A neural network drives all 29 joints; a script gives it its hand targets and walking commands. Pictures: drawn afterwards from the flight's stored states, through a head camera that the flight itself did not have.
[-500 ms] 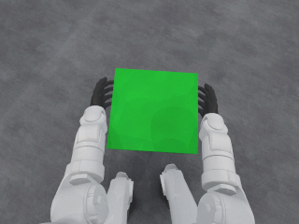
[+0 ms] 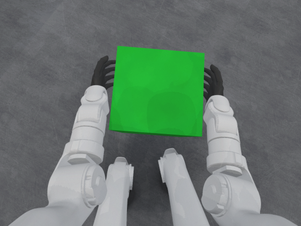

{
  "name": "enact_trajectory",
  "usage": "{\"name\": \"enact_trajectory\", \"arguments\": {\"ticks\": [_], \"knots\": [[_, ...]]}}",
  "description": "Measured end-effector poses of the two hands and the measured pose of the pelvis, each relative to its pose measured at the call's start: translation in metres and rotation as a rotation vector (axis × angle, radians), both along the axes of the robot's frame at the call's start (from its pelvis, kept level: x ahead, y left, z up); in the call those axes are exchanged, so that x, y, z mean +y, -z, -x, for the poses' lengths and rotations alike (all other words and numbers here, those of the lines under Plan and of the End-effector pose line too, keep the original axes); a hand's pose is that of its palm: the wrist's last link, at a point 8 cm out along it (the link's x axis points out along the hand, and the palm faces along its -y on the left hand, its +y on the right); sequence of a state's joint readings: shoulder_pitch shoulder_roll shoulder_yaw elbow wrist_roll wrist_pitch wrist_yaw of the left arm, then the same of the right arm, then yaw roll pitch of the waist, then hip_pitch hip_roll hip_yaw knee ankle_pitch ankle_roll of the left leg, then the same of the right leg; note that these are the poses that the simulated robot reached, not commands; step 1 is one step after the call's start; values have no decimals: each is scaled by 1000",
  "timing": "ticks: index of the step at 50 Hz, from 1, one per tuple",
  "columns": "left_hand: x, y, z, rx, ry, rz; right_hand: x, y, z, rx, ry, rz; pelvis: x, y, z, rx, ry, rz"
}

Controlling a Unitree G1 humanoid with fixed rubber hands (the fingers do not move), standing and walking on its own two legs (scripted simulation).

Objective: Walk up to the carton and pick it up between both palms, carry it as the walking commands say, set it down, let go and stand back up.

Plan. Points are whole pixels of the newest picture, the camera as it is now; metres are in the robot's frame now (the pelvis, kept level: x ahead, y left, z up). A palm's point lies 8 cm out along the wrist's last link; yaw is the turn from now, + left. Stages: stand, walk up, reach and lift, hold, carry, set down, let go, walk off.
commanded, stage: set down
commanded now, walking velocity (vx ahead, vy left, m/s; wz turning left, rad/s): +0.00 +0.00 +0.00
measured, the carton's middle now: (155, 100) +0.43 -0.06 -0.15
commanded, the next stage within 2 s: none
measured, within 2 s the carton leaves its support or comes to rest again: neither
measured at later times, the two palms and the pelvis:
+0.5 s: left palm (108, 88) +0.49 +0.08 -0.16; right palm (204, 96) +0.43 -0.21 -0.17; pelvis -0.02 +0.00 -0.07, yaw +1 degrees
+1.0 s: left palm (113, 90) +0.51 +0.08 -0.26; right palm (195, 98) +0.45 -0.22 -0.26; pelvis -0.03 +0.00 -0.13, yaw +1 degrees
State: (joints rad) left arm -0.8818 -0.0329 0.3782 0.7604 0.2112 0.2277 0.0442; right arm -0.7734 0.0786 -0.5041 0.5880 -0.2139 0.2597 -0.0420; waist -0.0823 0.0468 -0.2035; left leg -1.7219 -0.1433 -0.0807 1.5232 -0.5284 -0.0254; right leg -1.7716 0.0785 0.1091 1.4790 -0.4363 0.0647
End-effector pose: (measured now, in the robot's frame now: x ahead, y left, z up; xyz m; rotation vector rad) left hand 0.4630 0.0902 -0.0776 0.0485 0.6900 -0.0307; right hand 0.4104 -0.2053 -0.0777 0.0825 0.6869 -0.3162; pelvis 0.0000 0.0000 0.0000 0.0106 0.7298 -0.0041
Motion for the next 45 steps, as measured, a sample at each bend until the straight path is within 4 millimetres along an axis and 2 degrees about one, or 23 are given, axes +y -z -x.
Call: {"name": "enact_trajectory", "arguments": {"ticks": [45], "knots": [[-10,161,-44,18,19,-25,-9,164,-39,27,-6,13,-5,123,29,73,-15,-1]]}}
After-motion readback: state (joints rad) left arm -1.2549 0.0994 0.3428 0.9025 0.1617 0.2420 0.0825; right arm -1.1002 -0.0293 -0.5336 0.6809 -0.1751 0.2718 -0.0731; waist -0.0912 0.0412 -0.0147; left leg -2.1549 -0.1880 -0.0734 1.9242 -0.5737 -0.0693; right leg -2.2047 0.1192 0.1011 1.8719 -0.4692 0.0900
